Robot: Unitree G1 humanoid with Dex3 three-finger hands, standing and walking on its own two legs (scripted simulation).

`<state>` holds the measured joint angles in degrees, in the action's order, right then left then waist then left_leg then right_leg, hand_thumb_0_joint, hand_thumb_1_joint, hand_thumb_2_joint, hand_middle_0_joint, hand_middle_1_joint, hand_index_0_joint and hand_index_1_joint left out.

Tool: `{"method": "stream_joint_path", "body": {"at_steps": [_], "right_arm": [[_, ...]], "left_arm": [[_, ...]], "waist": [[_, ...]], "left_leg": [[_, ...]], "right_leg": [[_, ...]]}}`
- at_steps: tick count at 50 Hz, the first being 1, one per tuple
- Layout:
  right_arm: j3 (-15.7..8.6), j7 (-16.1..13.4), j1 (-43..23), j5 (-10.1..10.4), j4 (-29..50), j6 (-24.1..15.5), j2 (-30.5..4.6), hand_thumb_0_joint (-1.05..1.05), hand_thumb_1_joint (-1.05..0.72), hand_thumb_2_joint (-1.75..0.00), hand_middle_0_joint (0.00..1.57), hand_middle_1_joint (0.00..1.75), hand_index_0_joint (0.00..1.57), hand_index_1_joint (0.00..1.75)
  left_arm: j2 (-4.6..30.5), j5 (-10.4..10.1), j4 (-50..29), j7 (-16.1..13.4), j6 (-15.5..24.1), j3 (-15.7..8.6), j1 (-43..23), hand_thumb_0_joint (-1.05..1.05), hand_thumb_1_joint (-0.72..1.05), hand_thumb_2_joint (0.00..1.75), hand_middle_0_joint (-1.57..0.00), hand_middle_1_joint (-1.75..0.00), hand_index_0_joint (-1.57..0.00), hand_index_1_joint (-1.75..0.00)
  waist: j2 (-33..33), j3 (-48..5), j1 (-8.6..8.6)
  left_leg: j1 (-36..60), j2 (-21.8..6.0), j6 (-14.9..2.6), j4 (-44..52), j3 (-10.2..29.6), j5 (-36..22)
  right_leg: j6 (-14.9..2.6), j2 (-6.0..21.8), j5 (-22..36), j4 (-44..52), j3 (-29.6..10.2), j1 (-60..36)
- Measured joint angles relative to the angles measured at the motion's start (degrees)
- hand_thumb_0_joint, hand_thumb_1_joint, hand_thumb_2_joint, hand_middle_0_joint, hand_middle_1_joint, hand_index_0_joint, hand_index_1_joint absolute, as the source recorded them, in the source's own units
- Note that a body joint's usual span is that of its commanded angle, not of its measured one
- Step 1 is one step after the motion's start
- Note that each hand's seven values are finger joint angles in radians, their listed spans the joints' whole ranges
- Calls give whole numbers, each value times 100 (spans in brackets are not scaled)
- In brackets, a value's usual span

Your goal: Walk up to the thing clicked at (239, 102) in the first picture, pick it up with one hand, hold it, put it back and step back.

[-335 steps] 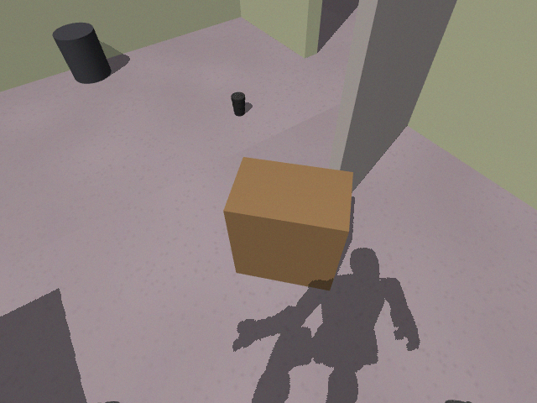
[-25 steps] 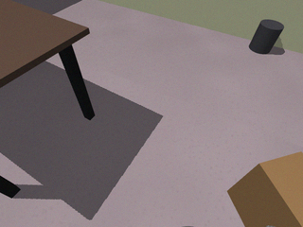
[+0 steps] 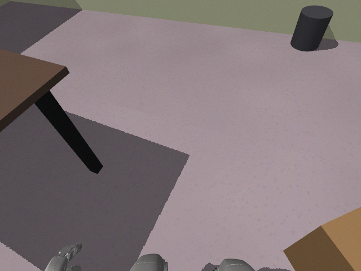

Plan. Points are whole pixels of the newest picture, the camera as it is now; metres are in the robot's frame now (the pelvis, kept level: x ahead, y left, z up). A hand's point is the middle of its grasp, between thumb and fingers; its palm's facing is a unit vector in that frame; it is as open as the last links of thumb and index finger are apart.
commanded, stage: walk up
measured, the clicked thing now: out of the picture +0.88 -1.31 -0.71
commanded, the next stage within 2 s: stand in 1.64 s
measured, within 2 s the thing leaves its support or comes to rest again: neither
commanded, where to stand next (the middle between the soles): +0.40 +0.00 m, yaw +0 degrees
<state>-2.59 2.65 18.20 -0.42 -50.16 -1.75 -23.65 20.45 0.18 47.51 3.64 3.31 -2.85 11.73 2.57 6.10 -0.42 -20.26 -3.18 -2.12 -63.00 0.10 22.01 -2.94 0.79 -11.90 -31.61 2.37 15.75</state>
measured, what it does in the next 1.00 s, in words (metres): walks ahead: left foot, then right foot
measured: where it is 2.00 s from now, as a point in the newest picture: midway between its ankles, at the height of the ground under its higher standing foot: (194, 234)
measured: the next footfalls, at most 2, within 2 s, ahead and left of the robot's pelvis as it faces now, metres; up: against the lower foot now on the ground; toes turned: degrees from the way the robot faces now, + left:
left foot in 0.26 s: +0.24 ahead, +0.15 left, +0.00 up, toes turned +4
right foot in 0.64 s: +0.38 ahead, -0.13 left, +0.00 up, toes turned -3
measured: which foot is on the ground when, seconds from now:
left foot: up 0.00-0.24, down 0.26-0.66, up 0.68-0.96, down 0.98-1.00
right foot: down 0.00-0.28, up 0.30-0.62, down 0.64-1.00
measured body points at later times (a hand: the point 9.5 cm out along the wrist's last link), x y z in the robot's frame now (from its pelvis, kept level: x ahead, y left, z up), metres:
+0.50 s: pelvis +0.19 +0.03 +0.00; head +0.21 +0.04 +0.45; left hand +0.26 +0.34 -0.12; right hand +0.23 -0.30 -0.09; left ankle +0.20 +0.15 -0.73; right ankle +0.24 -0.12 -0.69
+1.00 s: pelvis +0.31 -0.01 -0.02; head +0.34 -0.02 +0.43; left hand +0.38 +0.32 -0.12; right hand +0.39 -0.32 -0.14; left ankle +0.37 +0.13 -0.74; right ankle +0.34 -0.13 -0.73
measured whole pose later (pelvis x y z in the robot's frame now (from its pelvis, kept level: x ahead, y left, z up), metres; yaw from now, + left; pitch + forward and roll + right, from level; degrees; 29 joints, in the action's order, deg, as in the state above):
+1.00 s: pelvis +0.31 -0.01 -0.02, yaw +0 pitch -2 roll +1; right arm -2.5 1.4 13.7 -0.6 -50.6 -0.7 -23.8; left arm 23.2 0.3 49.4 0.4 1.8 -0.7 14.3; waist 1.3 6.0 1.0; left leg -21.0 -1.7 -0.5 -37.4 -1.0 14.1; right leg 0.1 4.0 -19.5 -41.8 3.6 20.0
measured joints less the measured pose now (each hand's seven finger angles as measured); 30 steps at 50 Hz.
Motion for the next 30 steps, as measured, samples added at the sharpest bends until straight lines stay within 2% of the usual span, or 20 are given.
{"method": "stream_joint_path", "body": {"at_steps": [6,11,13,14,16,18,20,25,30], "right_arm": [[-93,136,14,-117,74,-24,-53,0,-91,-90,20,30,20,30],[-133,161,86,-145,14,-94,-59,0,-91,-90,20,30,20,30],[-145,136,132,-154,42,-185,-82,0,-90,-90,20,30,20,30],[-153,104,109,-171,59,-239,-59,0,-90,-90,20,30,20,30],[-137,60,71,-151,162,-318,-22,0,-90,-90,20,30,20,30],[-81,32,63,-84,255,-350,50,0,-90,-90,20,30,21,30],[-12,2,98,-50,323,-368,116,0,-90,-90,20,30,21,30],[46,-22,231,-46,416,-342,105,0,-90,-90,20,31,21,30],[32,7,346,-28,445,-234,-35,0,-90,-90,20,31,21,30]], "left_arm": [[92,78,-72,22,10,-3,416,0,90,90,-20,-30,-20,-30],[303,90,-62,48,-44,-35,694,0,90,90,-20,-30,-20,-30],[391,98,-44,35,-87,-32,819,1,90,90,-20,-30,-20,-30],[434,97,-4,11,-115,-45,851,1,90,90,-20,-30,-20,-30],[432,74,152,-55,-198,-49,839,1,90,90,-20,-30,-20,-30],[464,59,258,-83,-234,-7,794,1,90,90,-20,-30,-20,-30],[491,29,295,-81,-210,1,750,1,90,90,-20,-30,-20,-30],[436,36,228,10,-203,-11,604,1,90,90,-20,-30,-20,-30],[328,55,149,83,-149,-38,405,1,90,90,-20,-30,-20,-30]], "waist": [[14,-165,71],[-148,-245,179],[-255,-299,178],[-400,-283,171],[-513,-258,90],[-586,-211,15],[-669,-170,-17],[-623,-90,-57],[-394,-62,-122]], "left_leg": [[-594,-255,225,1580,-95,-464],[-380,-185,211,2740,-251,-915],[-128,-56,150,3049,-312,-1131],[-96,37,144,2946,-399,-1201],[-53,85,118,2718,-480,-936],[145,80,102,2812,-509,-821],[410,91,123,3059,-549,-818],[934,73,156,3448,-596,-711],[1191,3,276,3260,-562,-297]], "right_leg": [[-11,-120,-184,394,15,-449],[94,-121,-681,173,28,-666],[145,-51,-1075,-244,-4,-636],[81,59,-1254,-652,-88,-522],[8,-19,-1504,-1814,-343,-75],[-12,-122,-1450,-2628,-458,365],[14,-63,-1234,-2821,-468,701],[173,279,-872,-1968,-303,1120],[160,407,-227,-788,-136,975]]}}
